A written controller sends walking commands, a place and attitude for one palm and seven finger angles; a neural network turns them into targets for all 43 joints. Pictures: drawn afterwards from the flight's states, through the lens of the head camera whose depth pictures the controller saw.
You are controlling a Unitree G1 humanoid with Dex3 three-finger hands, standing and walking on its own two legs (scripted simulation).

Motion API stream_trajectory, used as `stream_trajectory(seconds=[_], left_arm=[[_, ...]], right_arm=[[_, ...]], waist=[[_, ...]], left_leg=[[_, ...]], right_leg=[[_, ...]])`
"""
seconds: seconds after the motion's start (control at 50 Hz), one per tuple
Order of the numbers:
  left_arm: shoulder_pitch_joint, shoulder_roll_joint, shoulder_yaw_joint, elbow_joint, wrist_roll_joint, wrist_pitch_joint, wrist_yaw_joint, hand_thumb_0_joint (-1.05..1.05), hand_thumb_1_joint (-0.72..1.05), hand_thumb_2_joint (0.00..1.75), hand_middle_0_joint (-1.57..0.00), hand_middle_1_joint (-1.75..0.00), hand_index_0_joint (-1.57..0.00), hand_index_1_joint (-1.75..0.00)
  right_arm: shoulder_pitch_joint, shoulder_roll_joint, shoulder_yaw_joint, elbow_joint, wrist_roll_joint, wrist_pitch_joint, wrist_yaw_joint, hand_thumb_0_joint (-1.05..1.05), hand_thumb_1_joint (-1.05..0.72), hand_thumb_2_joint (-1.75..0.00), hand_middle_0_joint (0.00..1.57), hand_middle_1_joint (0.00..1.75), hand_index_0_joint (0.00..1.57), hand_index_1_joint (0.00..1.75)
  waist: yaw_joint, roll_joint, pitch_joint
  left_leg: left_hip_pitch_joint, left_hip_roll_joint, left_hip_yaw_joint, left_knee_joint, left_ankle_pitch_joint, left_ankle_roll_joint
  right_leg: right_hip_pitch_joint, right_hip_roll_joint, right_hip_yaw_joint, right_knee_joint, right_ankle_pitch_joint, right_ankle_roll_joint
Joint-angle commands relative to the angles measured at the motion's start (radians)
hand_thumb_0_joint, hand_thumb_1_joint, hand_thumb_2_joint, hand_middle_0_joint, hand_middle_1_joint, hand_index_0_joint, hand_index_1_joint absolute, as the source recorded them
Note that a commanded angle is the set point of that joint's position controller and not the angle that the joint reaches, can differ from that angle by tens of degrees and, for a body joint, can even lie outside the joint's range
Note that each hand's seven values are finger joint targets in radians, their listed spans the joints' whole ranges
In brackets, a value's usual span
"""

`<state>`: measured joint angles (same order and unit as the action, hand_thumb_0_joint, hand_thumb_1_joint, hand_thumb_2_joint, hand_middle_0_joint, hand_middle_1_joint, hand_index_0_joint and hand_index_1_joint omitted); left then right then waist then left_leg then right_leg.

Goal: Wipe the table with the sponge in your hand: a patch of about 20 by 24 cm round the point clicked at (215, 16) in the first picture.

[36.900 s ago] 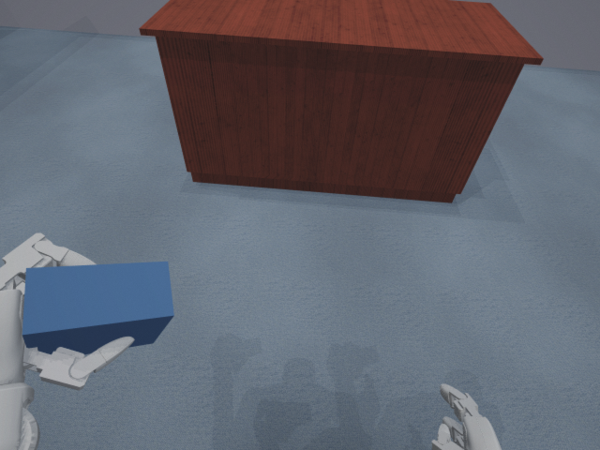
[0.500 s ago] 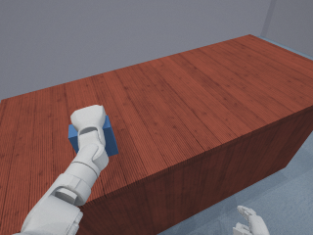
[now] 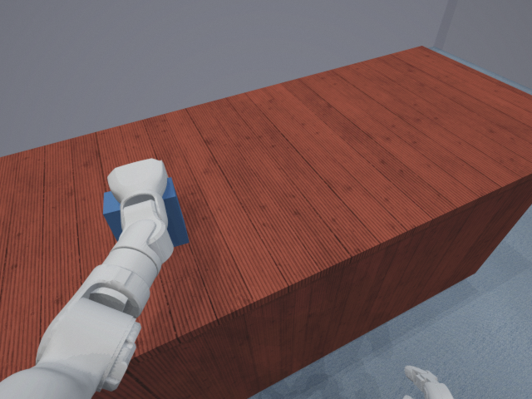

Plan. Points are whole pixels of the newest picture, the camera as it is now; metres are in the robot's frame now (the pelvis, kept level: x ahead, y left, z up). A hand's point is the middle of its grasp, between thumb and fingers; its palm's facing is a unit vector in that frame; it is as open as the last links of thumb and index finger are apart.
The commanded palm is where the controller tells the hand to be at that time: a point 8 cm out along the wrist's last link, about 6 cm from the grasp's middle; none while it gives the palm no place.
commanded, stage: wipe forward along the third lane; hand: left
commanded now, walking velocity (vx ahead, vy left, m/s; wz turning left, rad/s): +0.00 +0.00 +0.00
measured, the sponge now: (151, 226) +0.40 +0.23 +0.03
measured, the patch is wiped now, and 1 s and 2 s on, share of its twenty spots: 1.00 1.00 1.00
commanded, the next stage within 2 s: wipe back along the third lane in 0.36 s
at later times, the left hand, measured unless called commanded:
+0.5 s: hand (143, 185) +0.46 +0.25 +0.08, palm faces -0.07 -0.02 -1.00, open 9.9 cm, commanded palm +0.43 +0.24 +0.12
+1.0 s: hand (144, 198) +0.42 +0.24 +0.08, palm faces +0.01 -0.04 -1.00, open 9.9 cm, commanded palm +0.38 +0.22 +0.12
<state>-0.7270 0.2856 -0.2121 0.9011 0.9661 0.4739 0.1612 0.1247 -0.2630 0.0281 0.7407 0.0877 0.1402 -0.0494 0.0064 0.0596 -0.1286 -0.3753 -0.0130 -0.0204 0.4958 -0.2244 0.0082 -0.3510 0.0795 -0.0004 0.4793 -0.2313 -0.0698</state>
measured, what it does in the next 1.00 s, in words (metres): stands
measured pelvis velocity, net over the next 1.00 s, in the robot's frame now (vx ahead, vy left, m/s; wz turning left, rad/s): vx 0.02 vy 0.04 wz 0.01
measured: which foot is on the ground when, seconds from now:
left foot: down 0.00-1.00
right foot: down 0.00-1.00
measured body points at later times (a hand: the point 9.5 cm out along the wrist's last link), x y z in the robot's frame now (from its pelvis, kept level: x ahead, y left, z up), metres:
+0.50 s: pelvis +0.01 +0.02 +0.00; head +0.03 +0.01 +0.45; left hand +0.46 +0.25 +0.14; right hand +0.11 -0.23 -0.14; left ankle +0.01 +0.12 -0.74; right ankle +0.00 -0.07 -0.74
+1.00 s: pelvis +0.02 +0.04 +0.00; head +0.02 +0.02 +0.45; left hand +0.42 +0.24 +0.14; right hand +0.22 -0.18 -0.10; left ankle +0.01 +0.12 -0.74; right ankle +0.00 -0.07 -0.74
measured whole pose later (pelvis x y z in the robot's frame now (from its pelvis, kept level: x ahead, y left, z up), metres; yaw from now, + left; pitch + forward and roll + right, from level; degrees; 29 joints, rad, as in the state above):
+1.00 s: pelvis +0.02 +0.04 +0.00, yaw +0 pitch +6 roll -1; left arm -0.70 0.20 -0.32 0.81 0.94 0.62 0.21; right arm 0.07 -0.24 0.02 0.72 0.08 0.19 0.00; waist 0.03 0.05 -0.16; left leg -0.35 -0.05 -0.01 0.50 -0.26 0.06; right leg -0.31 0.04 0.01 0.45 -0.26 -0.02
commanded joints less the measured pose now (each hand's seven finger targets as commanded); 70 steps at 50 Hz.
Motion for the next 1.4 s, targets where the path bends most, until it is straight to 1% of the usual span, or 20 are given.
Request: stream_trajectory(seconds=[0.0, 0.04, 0.08, 0.16, 0.2, 0.24, 0.36, 0.42, 0.44, 0.56, 0.58, 0.68, 0.7, 0.82, 0.88, 1.02, 1.24, 1.26, 1.36, 1.38], left_arm=[[-0.368, 0.207, 0.038, -0.036, 0.038, 0.002, 0.025, 0.00, 0.10, 1.30, -1.20, -1.60, -1.20, -1.60], [-0.396, 0.213, 0.043, -0.014, 0.038, -0.001, 0.027, 0.00, 0.10, 1.30, -1.20, -1.60, -1.20, -1.60], [-0.397, 0.251, 0.082, -0.005, 0.030, -0.008, 0.029, 0.00, 0.10, 1.30, -1.20, -1.60, -1.20, -1.60], [-0.439, 0.191, 0.026, 0.031, 0.045, -0.010, 0.031, 0.00, 0.10, 1.30, -1.20, -1.60, -1.20, -1.60], [-0.475, 0.223, 0.048, 0.040, 0.047, -0.021, 0.038, 0.00, 0.10, 1.30, -1.20, -1.60, -1.20, -1.60], [-0.492, 0.188, 0.021, 0.054, 0.053, -0.021, 0.041, 0.00, 0.10, 1.30, -1.20, -1.60, -1.20, -1.60], [-0.547, 0.207, 0.042, 0.117, 0.056, -0.020, 0.062, 0.00, 0.10, 1.30, -1.20, -1.60, -1.20, -1.60], [-0.584, 0.264, 0.074, 0.139, 0.059, -0.017, 0.069, 0.00, 0.10, 1.30, -1.20, -1.60, -1.20, -1.60], [-0.575, 0.239, 0.053, 0.162, 0.065, -0.010, 0.068, 0.00, 0.10, 1.30, -1.20, -1.60, -1.20, -1.60], [-0.463, 0.115, 0.009, 0.102, 0.036, -0.024, 0.058, 0.00, 0.10, 1.30, -1.20, -1.60, -1.20, -1.60], [-0.424, 0.118, 0.039, 0.085, 0.018, -0.031, 0.061, 0.00, 0.10, 1.30, -1.20, -1.60, -1.20, -1.60], [-0.354, 0.025, -0.015, 0.031, -0.032, 0.019, 0.074, 0.00, 0.10, 1.30, -1.20, -1.60, -1.20, -1.60], [-0.331, 0.043, -0.009, 0.031, -0.029, 0.036, 0.076, 0.00, 0.10, 1.30, -1.20, -1.60, -1.20, -1.60], [-0.239, -0.001, -0.047, -0.082, -0.042, 0.114, 0.052, 0.00, 0.10, 1.30, -1.20, -1.60, -1.20, -1.60], [-0.265, -0.058, -0.095, -0.155, -0.037, 0.131, 0.032, 0.00, 0.10, 1.30, -1.20, -1.60, -1.20, -1.60], [-0.177, -0.041, -0.102, -0.247, -0.016, 0.156, 0.008, 0.00, 0.10, 1.30, -1.20, -1.60, -1.20, -1.60], [-0.048, -0.131, -0.202, -0.414, -0.023, 0.201, -0.021, 0.00, 0.10, 1.30, -1.20, -1.60, -1.20, -1.60], [-0.037, -0.102, -0.177, -0.413, -0.023, 0.206, -0.019, 0.00, 0.10, 1.30, -1.20, -1.60, -1.20, -1.60], [0.007, -0.107, -0.193, -0.474, -0.027, 0.216, -0.030, 0.00, 0.10, 1.30, -1.20, -1.60, -1.20, -1.60], [0.006, -0.081, -0.157, -0.495, -0.042, 0.215, -0.031, 0.00, 0.10, 1.30, -1.20, -1.60, -1.20, -1.60]], right_arm=[[-0.108, -0.117, -0.041, -0.134, -0.001, -0.042, -0.009, 0.00, -0.90, -0.90, 0.20, 0.30, 0.20, 0.30], [-0.095, -0.118, -0.041, -0.129, -0.003, -0.042, -0.009, 0.00, -0.90, -0.90, 0.20, 0.30, 0.20, 0.30], [-0.094, -0.120, -0.043, -0.129, -0.003, -0.044, -0.009, 0.00, -0.90, -0.90, 0.20, 0.30, 0.20, 0.30], [-0.066, -0.119, -0.046, -0.119, -0.006, -0.044, -0.004, 0.00, -0.90, -0.90, 0.20, 0.30, 0.20, 0.30], [-0.050, -0.124, -0.049, -0.109, -0.010, -0.047, -0.005, 0.00, -0.90, -0.90, 0.20, 0.30, 0.20, 0.30], [-0.041, -0.121, -0.050, -0.106, -0.010, -0.047, -0.001, 0.00, -0.90, -0.90, 0.20, 0.30, 0.20, 0.30], [-0.004, -0.126, -0.055, -0.084, -0.017, -0.052, 0.006, 0.00, -0.90, -0.90, 0.20, 0.30, 0.20, 0.30], [0.015, -0.134, -0.056, -0.075, -0.020, -0.052, 0.007, 0.00, -0.90, -0.90, 0.20, 0.30, 0.20, 0.30], [0.018, -0.131, -0.055, -0.076, -0.019, -0.052, 0.008, 0.00, -0.90, -0.90, 0.20, 0.30, 0.20, 0.30], [0.010, -0.114, -0.066, -0.099, -0.023, -0.051, 0.028, 0.00, -0.90, -0.90, 0.20, 0.30, 0.20, 0.30], [0.000, -0.111, -0.069, -0.105, -0.021, -0.053, 0.030, 0.00, -0.90, -0.90, 0.20, 0.30, 0.20, 0.30], [-0.066, -0.104, -0.062, -0.117, -0.006, -0.044, 0.037, 0.00, -0.90, -0.90, 0.20, 0.30, 0.20, 0.30], [-0.065, -0.111, -0.061, -0.113, -0.008, -0.039, 0.039, 0.00, -0.90, -0.90, 0.20, 0.30, 0.20, 0.30], [-0.143, -0.101, -0.052, -0.141, -0.003, -0.013, 0.046, 0.00, -0.90, -0.90, 0.20, 0.30, 0.20, 0.30], [-0.182, -0.092, -0.048, -0.160, 0.001, -0.004, 0.043, 0.00, -0.90, -0.90, 0.20, 0.30, 0.20, 0.30], [-0.231, -0.090, -0.039, -0.185, -0.005, 0.027, 0.051, 0.00, -0.90, -0.90, 0.20, 0.30, 0.20, 0.30], [-0.319, -0.081, -0.030, -0.222, 0.003, 0.055, 0.081, 0.00, -0.90, -0.90, 0.20, 0.30, 0.20, 0.30], [-0.326, -0.084, -0.028, -0.220, 0.003, 0.057, 0.082, 0.00, -0.90, -0.90, 0.20, 0.30, 0.20, 0.30], [-0.349, -0.084, -0.022, -0.229, 0.006, 0.058, 0.084, 0.00, -0.90, -0.90, 0.20, 0.30, 0.20, 0.30], [-0.360, -0.081, -0.022, -0.235, 0.008, 0.056, 0.082, 0.00, -0.90, -0.90, 0.20, 0.30, 0.20, 0.30]], waist=[[-0.017, -0.107, -0.198], [-0.027, -0.130, -0.207], [-0.016, -0.123, -0.240], [-0.040, -0.103, -0.225], [-0.048, -0.091, -0.237], [-0.056, -0.094, -0.246], [-0.069, -0.104, -0.263], [-0.071, -0.093, -0.279], [-0.075, -0.097, -0.271], [-0.046, -0.071, -0.312], [-0.027, -0.085, -0.335], [-0.018, -0.115, -0.253], [-0.012, -0.111, -0.235], [0.012, -0.103, -0.241], [0.002, -0.117, -0.232], [0.025, -0.110, -0.235], [0.038, -0.107, -0.220], [0.042, -0.107, -0.214], [0.045, -0.130, -0.206], [0.051, -0.147, -0.201]], left_leg=[[0.035, -0.010, 0.011, -0.034, 0.079, 0.037], [0.035, -0.006, 0.009, -0.032, 0.081, 0.038], [0.029, -0.008, 0.010, -0.029, 0.102, 0.038], [0.043, -0.001, 0.005, -0.023, 0.108, 0.037], [0.048, 0.001, 0.001, -0.015, 0.117, 0.039], [0.052, 0.004, -0.002, -0.010, 0.126, 0.036], [0.042, 0.011, -0.006, 0.003, 0.138, 0.037], [0.028, 0.013, -0.011, 0.004, 0.137, 0.037], [0.022, 0.012, -0.010, 0.003, 0.136, 0.037], [0.085, 0.020, -0.010, 0.011, 0.206, 0.034], [0.086, 0.021, -0.016, 0.006, 0.233, 0.033], [0.094, 0.022, -0.014, -0.023, 0.201, 0.031], [0.102, 0.022, -0.017, -0.026, 0.201, 0.029], [0.150, 0.018, -0.018, -0.036, 0.246, 0.022], [0.174, 0.020, -0.027, -0.037, 0.266, 0.021], [0.200, 0.012, -0.023, -0.027, 0.302, 0.016], [0.217, 0.010, -0.027, -0.012, 0.350, 0.018], [0.210, 0.010, -0.025, -0.015, 0.337, 0.016], [0.200, 0.002, -0.018, -0.021, 0.304, 0.023], [0.183, 0.005, -0.022, -0.029, 0.286, 0.025]], right_leg=[[0.107, -0.073, 0.061, -0.076, 0.187, 0.029], [0.103, -0.072, 0.058, -0.074, 0.199, 0.031], [0.126, -0.073, 0.063, -0.069, 0.229, 0.032], [0.073, -0.067, 0.042, -0.064, 0.213, 0.029], [0.067, -0.065, 0.039, -0.056, 0.219, 0.028], [0.047, -0.062, 0.033, -0.052, 0.220, 0.027], [0.026, -0.057, 0.023, -0.039, 0.225, 0.027], [0.028, -0.056, 0.020, -0.034, 0.216, 0.029], [0.022, -0.055, 0.020, -0.035, 0.211, 0.029], [0.037, -0.047, 0.006, -0.028, 0.263, 0.020], [0.065, -0.047, 0.002, -0.021, 0.278, 0.017], [0.058, -0.045, -0.006, -0.047, 0.240, 0.018], [0.056, -0.043, -0.009, -0.050, 0.232, 0.015], [0.094, -0.044, -0.015, -0.054, 0.270, 0.006], [0.085, -0.043, -0.023, -0.049, 0.271, 0.001], [0.122, -0.048, -0.017, -0.041, 0.323, -0.010], [0.151, -0.051, -0.019, -0.021, 0.381, -0.020], [0.154, -0.051, -0.014, -0.022, 0.376, -0.021], [0.179, -0.052, 0.000, -0.025, 0.375, -0.018], [0.191, -0.054, 0.005, -0.029, 0.362, -0.018]])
